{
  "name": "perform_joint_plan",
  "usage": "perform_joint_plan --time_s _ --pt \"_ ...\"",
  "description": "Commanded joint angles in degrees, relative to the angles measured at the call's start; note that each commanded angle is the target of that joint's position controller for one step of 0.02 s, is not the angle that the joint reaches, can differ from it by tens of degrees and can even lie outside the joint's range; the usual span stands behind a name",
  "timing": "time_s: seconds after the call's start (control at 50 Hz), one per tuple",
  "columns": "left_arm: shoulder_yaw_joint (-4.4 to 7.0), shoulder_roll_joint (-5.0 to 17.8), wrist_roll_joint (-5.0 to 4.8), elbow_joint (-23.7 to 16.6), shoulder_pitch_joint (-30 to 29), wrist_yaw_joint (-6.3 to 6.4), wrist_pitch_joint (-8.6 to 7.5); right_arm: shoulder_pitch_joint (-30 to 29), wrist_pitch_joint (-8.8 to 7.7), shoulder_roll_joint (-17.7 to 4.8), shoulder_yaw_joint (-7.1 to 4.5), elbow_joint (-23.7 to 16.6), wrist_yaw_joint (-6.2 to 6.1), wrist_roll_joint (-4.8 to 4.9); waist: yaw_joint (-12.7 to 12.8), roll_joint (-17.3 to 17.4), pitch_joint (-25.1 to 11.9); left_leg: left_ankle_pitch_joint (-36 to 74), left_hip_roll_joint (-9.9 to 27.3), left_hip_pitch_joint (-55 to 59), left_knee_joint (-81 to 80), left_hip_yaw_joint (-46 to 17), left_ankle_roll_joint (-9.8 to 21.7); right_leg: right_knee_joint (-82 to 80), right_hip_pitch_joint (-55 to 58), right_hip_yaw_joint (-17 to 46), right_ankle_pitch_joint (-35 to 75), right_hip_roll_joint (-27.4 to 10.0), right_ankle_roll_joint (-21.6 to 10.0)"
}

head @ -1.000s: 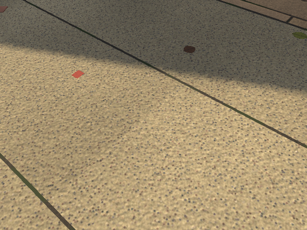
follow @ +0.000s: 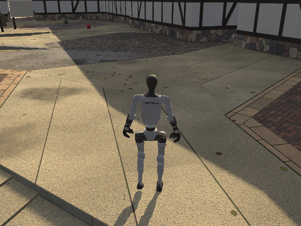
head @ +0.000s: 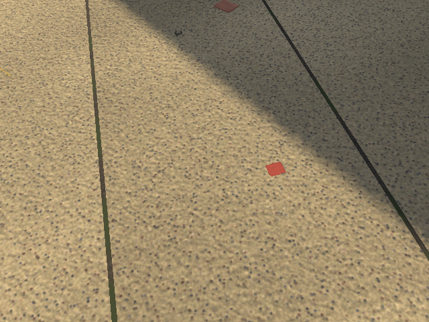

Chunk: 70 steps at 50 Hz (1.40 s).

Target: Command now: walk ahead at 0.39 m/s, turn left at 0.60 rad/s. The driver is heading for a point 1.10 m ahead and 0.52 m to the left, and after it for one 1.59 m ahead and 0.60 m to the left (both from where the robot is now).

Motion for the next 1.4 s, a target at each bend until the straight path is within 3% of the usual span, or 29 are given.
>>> perform_joint_plan --time_s 0.02,0.16,0.26,0.3,0.32,0.34,0.36,0.38,0.4,0.42,0.44,0.5,0.6,0.68,0.78,0.8,0.82,0.84,0.88,0.92,1.04,1.18,1.22,1.24,1.26,1.28,1.3,1.36,1.4 --pt "1.43 5.8 -0.82 -1.2 3.5 -0.31 -2.21 2.4 0.93 -1.7 -0.36 -3.7 0.8 -0.53 -0.6 -7.9 -1.5 1.8 3.2 -7.3 0.5 -1.2 -1.4 -13.3 6.4 12.0 24.8 -16.7 -8.3" --pt "1.85 7.8 -0.98 0.7 2.4 -0.05 -0.68 -7.3 1.32 1.2 1.1 -6.6 2.03 0.15 0.5 -10.1 -1.9 15.2 3.6 -1.3 -21.8 4.0 -1.7 -9.9 5.6 -3.5 32.0 -13.6 -5.7" --pt "3.1 10.7 -1.46 1.7 5.0 0.44 1.42 -9.0 0.85 -0.7 0.15 -8.5 1.77 -0.44 2.1 -10.1 -3.3 7.2 1.0 3.1 -32.4 6.7 1.0 0.8 12.4 -4.3 35.0 -16.1 -3.7" --pt "3.17 10.6 -1.61 2.1 6.5 0.58 2.38 -0.4 -0.57 -2.3 -0.83 -6.1 0.54 -1.61 -1.8 -3.4 -8.6 16.6 -1.1 15.0 -42.6 5.1 3.5 19.0 10.0 -6.9 29.0 -12.7 -0.5" --pt "2.36 7.5 -0.69 -0.1 9.8 0.37 2.78 3.1 -1.12 -8.7 -2.33 -6.7 -0.37 -1.53 -1.6 7.4 -13.6 39.9 14.1 26.9 -40.6 -12.7 7.0 35.3 -2.6 -7.8 -1.3 -9.1 2.3" --pt "1.98 5.9 -0.31 -2.4 10.1 0.21 4.1 3.6 -0.25 -13.4 -3.66 -7.5 -0.61 1.53 -0.4 12.7 -17.6 58.3 24.6 32.1 -42.0 -32.6 17.5 47.8 -15.0 -1.4 -30.3 0.7 4.6" --pt "2.14 7.0 0.64 -1.8 8.5 0.27 5.15 5.8 0.36 -11.6 -3.55 -7.1 -0.71 3.36 -2.2 2.9 -18.6 61.6 23.2 33.0 -40.9 -27.5 19.6 51.6 -17.5 5.6 -28.7 -2.2 5.1" --pt "1.45 5.7 -0.51 -2.8 5.1 0.53 5.12 2.5 1.04 -10.4 -3.37 -7.3 -1.57 2.54 -2.5 5.9 -15.7 43.2 22.0 28.2 -45.2 -26.8 19.9 51.2 -20.0 6.0 -24.7 -1.9 5.2" --pt "1.6 6.6 -0.42 -2.8 1.4 0.84 5.02 -1.5 1.69 -6.7 -2.28 -7.5 -2.05 1.88 -1.0 2.0 -8.7 31.3 16.8 21.2 -48.4 -22.1 15.8 46.0 -19.8 7.3 -18.6 -4.2 5.0" --pt "1.9 7.1 -0.12 -3.1 0.8 0.88 5.3 -4.6 2.01 -4.6 -1.53 -7.3 -2.33 1.9 1.3 3.7 -4.8 27.3 12.7 15.3 -49.6 -18.8 12.6 41.1 -17.2 7.3 -16.0 -4.7 4.8" --pt "2.04 7.5 0.3 -1.9 2.3 0.77 5.87 -5.4 2.01 -3.7 -1.23 -7.3 -2.15 1.5 2.3 3.4 -4.6 28.7 10.8 12.7 -49.8 -16.8 11.3 40.1 -14.1 6.7 -14.5 -4.0 4.6" --pt "1.66 5.8 0.03 -1.4 3.2 0.38 6.76 -4.1 1.22 -5.4 -1.89 -6.5 -1.56 0.96 2.6 0.6 -7.1 29.2 9.4 12.0 -49.6 -16.5 10.7 36.4 -11.5 6.7 -13.2 -2.4 4.3" --pt "1.36 5.4 -0.29 -3.1 -2.0 0.65 6.93 -2.1 1.96 -6.2 -2.6 -5.8 -1.4 0.71 0.2 3.5 -6.0 9.4 8.7 12.3 -52.3 -22.2 10.7 27.5 -12.6 8.2 -11.9 -1.2 4.2" --pt "1.16 5.4 -0.91 -3.9 -3.7 0.89 6.29 -1.7 2.48 -6.7 -3.03 -5.6 -0.95 0.21 -0.6 4.3 -5.2 7.0 8.1 11.6 -51.4 -25.8 10.0 20.3 -8.5 8.5 -13.2 1.0 3.2" --pt "1.2 5.8 -1.51 -2.4 3.5 2.1 4.79 -4.4 2.86 -6.0 -3.09 -5.5 -0.95 1.41 3.2 4.2 -4.7 7.4 4.3 6.3 -47.8 -28.2 4.2 -3.5 7.8 8.1 -7.5 3.0 0.4" --pt "2.06 9.8 -0.7 -2.7 3.4 2.69 4.42 -3.2 2.65 -3.4 -2.45 -5.8 -1.3 1.99 2.3 -2.8 -4.1 -3.4 -0.2 1.1 -41.8 -23.8 0.6 -10.9 11.9 16.3 -11.0 -5.9 -1.5" --pt "3.13 15.6 0.02 -4.6 0.2 2.63 4.59 -2.4 2.34 -1.3 -2.12 -7.0 -1.64 2.67 1.3 -15.4 -3.4 -10.1 -10.2 -8.0 -27.9 -9.2 -2.3 -16.2 13.2 33.2 -14.7 -21.1 -7.0" --pt "3.28 14.8 0.41 -4.8 -1.7 2.22 4.9 -3.7 2.18 -6.3 -3.31 -6.4 -1.87 -0.2 1.6 -12.6 -0.7 -11.2 -7.2 -7.7 -16.2 -5.6 -3.2 -15.3 4.7 33.4 -7.6 -23.9 -11.3" --pt "1.46 8.1 -0.2 -5.3 -5.9 1.66 4.59 -1.5 2.66 -6.3 -3.66 -4.2 -0.96 -0.2 -1.7 -7.7 0.4 -5.2 -5.2 -3.2 -5.7 -5.7 -3.5 -12.2 1.1 22.0 4.0 -16.7 -9.6" --pt "1.24 7.3 -0.34 -6.2 -7.4 1.75 4.5 1.3 3.63 -5.5 -3.37 -2.7 0.14 0.34 -2.2 -10.9 -1.1 -2.8 -5.0 -4.6 0.3 -3.6 -4.4 -10.0 5.3 14.6 13.0 -12.8 -8.3" --pt "2.46 9.5 -0.42 -3.6 1.9 1.81 4.42 -6.2 4.61 -3.3 -1.8 -4.9 0.85 1.17 3.3 -11.6 -2.8 -4.9 -1.8 -7.5 -9.4 -0.2 -6.7 -6.0 17.9 10.6 24.9 -15.3 -9.8" --pt "3.18 11.8 -0.55 -1.7 1.1 0.06 4.92 -5.7 4.05 -1.6 -0.12 -5.1 0.09 2.03 2.4 -14.6 -4.3 -4.4 -2.2 10.4 -33.6 4.7 -3.0 -0.7 11.6 7.5 28.2 -15.4 -8.9" --pt "2.88 10.9 -1.47 -0.7 1.5 -0.14 5.29 -3.1 2.81 -2.4 0.19 -3.9 -0.74 0.58 0.0 -10.0 -4.6 11.0 -0.6 21.3 -51.4 1.7 -1.6 4.7 5.2 4.9 20.5 -13.4 -4.0" --pt "1.8 6.8 -0.93 -1.7 4.0 -0.58 5.41 -2.4 1.99 -6.6 -0.28 -4.4 -1.15 -0.38 1.1 3.1 -7.3 16.6 12.7 29.9 -55.0 -14.8 0.4 14.8 -4.0 1.1 0.8 -9.3 0.3" --pt "0.56 3.6 -1.2 -4.2 1.3 -0.33 6.05 -3.1 1.67 -10.8 -0.97 -4.6 -1.45 0.67 0.4 13.1 -4.8 36.4 23.2 23.4 -51.8 -23.8 9.2 17.8 -8.9 0.5 -24.1 -1.8 2.4" --pt "1.34 7.0 -1.2 -3.1 -0.7 0.17 6.97 -2.1 1.28 -7.0 -0.3 -3.7 -1.59 1.07 -1.4 6.6 -4.5 37.5 21.5 22.6 -50.3 -20.3 12.2 23.3 -7.6 5.3 -24.6 -3.6 2.7" --pt "1.53 7.0 -1.61 -2.2 -0.5 -0.09 7.28 -5.0 1.17 -4.1 0.94 -3.4 -1.74 1.14 0.4 5.5 -2.5 35.5 18.6 21.1 -50.8 -16.2 11.4 24.7 -7.8 6.1 -21.8 -3.3 2.7" --pt "2.42 9.2 0.53 0.5 2.0 -1.37 6.6 -3.6 1.47 -4.2 0.99 -1.2 -2.27 1.0 0.3 7.3 -1.3 9.2 12.2 24.3 -56.7 -13.5 8.4 26.4 -11.5 4.3 -13.7 -2.8 2.9" --pt "2.49 8.7 0.44 0.9 0.8 -2.31 6.26 -1.7 1.13 -4.1 1.0 0.2 -2.01 1.01 -0.4 5.7 0.8 -2.8 12.0 25.0 -60.0 -15.0 8.5 26.1 -14.3 4.0 -11.0 -2.5 2.9"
